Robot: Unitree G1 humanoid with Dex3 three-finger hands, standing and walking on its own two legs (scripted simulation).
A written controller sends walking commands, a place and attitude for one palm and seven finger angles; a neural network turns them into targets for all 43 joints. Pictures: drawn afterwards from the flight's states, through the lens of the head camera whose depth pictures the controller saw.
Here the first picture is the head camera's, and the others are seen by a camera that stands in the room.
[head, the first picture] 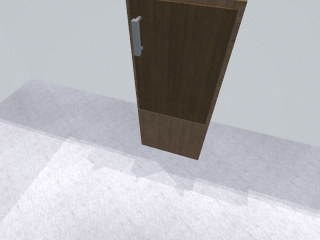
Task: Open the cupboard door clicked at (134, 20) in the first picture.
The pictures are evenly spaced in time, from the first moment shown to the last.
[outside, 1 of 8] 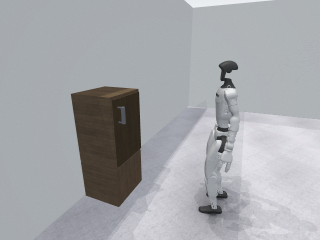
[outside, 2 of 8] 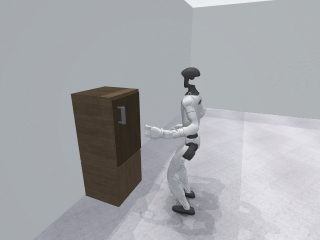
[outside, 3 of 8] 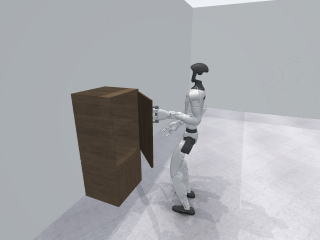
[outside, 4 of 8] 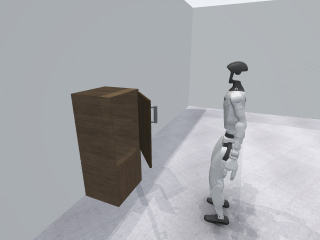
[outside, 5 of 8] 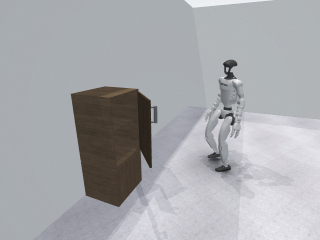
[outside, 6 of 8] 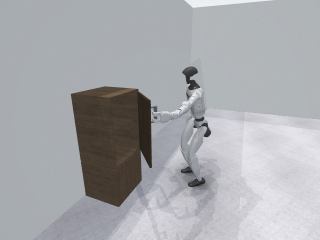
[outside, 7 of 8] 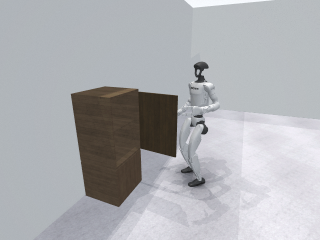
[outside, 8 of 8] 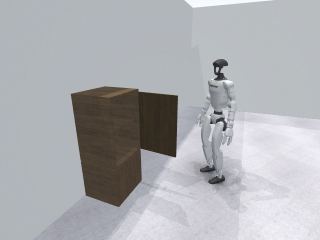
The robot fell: no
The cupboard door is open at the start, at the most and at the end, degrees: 0 89 85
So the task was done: yes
